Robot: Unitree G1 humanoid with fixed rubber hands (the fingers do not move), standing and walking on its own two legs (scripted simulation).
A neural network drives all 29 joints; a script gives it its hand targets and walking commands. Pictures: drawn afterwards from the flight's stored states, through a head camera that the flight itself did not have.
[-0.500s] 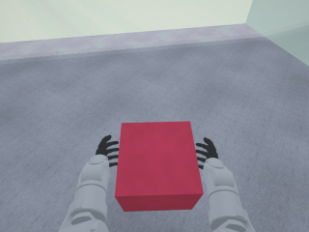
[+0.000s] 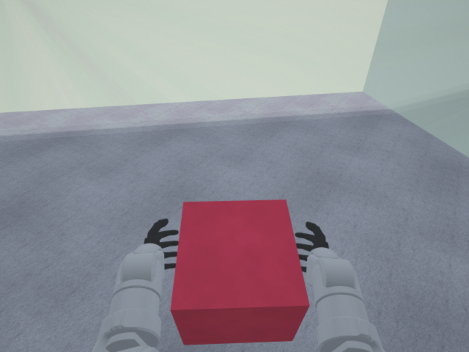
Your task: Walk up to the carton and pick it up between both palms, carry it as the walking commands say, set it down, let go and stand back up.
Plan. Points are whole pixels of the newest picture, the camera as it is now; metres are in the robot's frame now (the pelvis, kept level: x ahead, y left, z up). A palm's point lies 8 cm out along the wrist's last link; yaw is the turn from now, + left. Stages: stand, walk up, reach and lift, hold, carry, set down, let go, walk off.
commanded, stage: reach and lift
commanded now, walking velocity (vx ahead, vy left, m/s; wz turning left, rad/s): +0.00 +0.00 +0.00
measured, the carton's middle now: (236, 269) +0.34 +0.00 -0.03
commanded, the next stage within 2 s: hold in 1.12 s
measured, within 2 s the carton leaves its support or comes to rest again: neither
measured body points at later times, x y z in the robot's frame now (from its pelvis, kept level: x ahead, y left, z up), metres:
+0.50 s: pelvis +0.01 -0.01 +0.00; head -0.06 -0.01 +0.45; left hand +0.33 +0.15 +0.05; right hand +0.32 -0.16 +0.05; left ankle +0.04 +0.15 -0.74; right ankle +0.02 -0.15 -0.74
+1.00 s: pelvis +0.01 -0.01 +0.01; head -0.07 -0.01 +0.45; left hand +0.32 +0.16 +0.05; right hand +0.31 -0.16 +0.05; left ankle +0.04 +0.15 -0.74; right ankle +0.02 -0.15 -0.74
